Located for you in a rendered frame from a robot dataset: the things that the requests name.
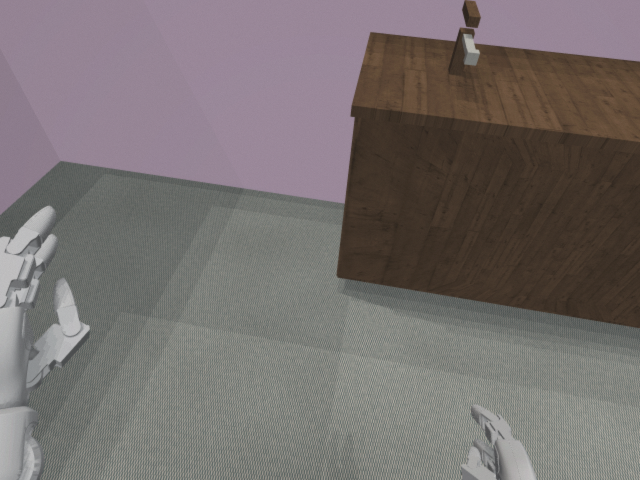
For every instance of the robot left hand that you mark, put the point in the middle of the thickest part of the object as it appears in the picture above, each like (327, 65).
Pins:
(22, 262)

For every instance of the tap lever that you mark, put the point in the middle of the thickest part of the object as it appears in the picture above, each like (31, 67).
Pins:
(471, 54)

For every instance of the left robot forearm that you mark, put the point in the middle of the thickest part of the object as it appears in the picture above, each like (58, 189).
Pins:
(21, 455)

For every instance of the robot right hand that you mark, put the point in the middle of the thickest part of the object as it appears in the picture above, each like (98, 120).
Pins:
(507, 461)

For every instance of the counter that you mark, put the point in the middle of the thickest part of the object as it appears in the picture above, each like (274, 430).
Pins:
(514, 182)

